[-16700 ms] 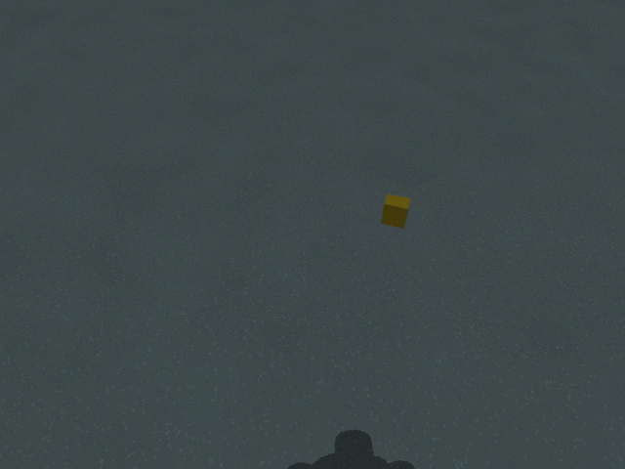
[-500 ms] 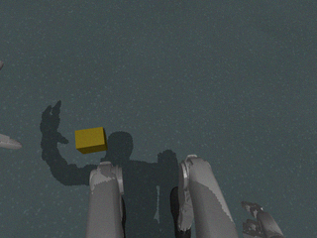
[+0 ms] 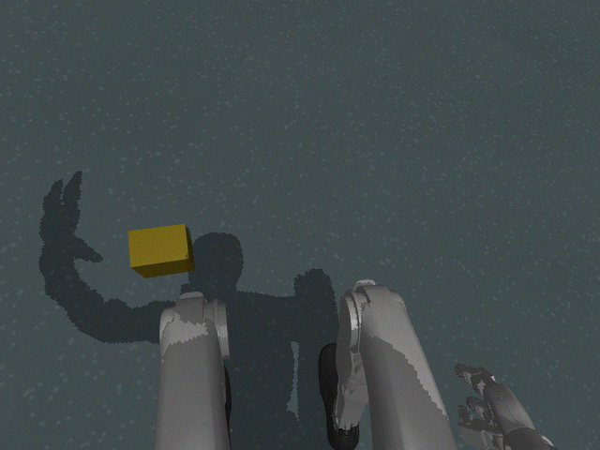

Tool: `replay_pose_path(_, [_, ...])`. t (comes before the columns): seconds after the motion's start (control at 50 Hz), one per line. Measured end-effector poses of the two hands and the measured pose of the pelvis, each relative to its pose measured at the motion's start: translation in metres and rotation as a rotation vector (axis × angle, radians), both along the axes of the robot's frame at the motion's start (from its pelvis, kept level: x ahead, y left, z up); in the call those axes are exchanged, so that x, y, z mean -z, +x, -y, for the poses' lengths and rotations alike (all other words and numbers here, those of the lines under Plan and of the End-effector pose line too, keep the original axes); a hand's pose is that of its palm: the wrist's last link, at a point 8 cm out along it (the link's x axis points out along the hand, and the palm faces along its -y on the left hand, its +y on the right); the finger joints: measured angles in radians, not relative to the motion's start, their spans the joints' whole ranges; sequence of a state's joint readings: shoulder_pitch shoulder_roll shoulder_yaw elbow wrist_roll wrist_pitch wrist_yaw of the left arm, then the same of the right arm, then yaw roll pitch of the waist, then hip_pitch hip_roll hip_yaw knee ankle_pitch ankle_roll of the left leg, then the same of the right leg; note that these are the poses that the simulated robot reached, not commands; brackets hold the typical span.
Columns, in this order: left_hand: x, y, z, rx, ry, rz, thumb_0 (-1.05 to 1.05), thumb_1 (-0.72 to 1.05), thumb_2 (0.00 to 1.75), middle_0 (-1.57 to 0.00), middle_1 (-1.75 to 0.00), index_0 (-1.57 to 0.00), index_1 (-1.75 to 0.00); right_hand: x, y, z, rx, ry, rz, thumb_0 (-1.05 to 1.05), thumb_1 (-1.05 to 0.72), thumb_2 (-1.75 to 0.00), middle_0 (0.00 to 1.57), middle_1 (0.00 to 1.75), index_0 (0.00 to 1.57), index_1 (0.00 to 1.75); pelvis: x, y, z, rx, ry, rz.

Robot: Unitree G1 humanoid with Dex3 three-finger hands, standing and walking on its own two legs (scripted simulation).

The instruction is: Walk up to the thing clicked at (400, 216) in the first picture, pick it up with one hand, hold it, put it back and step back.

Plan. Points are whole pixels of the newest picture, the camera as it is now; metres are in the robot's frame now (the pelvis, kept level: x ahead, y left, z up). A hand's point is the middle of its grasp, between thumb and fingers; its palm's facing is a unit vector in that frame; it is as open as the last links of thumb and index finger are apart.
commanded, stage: go down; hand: left
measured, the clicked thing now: (164, 252) +0.44 +0.23 -0.37
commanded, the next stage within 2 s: approach in 0.64 s
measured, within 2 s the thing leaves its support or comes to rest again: neither
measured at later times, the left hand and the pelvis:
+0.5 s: hand out of the picture +0.39 +0.40 -0.02, palm faces -0.09 -0.80 -0.59, open 16.5 cm; pelvis -0.01 +0.00 -0.02, yaw -1 degrees
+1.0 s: hand out of the picture +0.38 +0.39 -0.06, palm faces -0.08 -0.91 -0.41, open 15.4 cm; pelvis -0.01 +0.00 -0.05, yaw -2 degrees
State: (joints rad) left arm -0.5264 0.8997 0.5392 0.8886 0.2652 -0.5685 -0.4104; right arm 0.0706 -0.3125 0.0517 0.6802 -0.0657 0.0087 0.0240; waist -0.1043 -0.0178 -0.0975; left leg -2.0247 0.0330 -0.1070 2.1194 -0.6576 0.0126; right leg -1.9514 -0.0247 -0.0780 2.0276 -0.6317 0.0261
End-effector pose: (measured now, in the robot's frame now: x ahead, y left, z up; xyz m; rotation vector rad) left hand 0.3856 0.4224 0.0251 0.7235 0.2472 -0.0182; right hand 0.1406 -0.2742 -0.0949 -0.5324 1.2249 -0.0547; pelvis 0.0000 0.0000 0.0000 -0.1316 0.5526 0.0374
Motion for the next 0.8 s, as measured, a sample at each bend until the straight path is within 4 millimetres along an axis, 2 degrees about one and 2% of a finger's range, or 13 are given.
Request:
replay_pose_path(0.18, [0.004, -0.006, -0.007, 0.008, -0.030, 0.013, -0.01, -0.42, 0.32, -0.02, -0.28, -0.03, -0.28, 0.009, 0.000, -0.001, -0.025, -0.007, 0.015, 0.00, -0.81, -0.87, 0.21, 0.30, 0.21, 0.30, 0.012, -0.005, 0.000, 0.001, -0.006, 0.019])
replay_pose_path(0.52, [0.007, -0.013, -0.019, 0.006, -0.083, 0.030, -0.01, -0.44, 0.28, -0.02, -0.29, -0.05, -0.27, 0.016, -0.013, 0.002, -0.044, -0.027, 0.011, 0.01, -0.82, -0.87, 0.21, 0.30, 0.21, 0.30, 0.024, -0.011, 0.002, 0.011, -0.015, 0.043])
replay_pose_path(0.8, [0.011, -0.018, -0.027, 0.012, -0.120, 0.041, -0.01, -0.41, 0.31, -0.05, -0.37, -0.08, -0.35, 0.018, -0.007, 0.004, -0.073, -0.045, 0.037, 0.01, -0.82, -0.87, 0.21, 0.30, 0.21, 0.30, 0.032, -0.012, 0.002, 0.015, -0.022, 0.056])
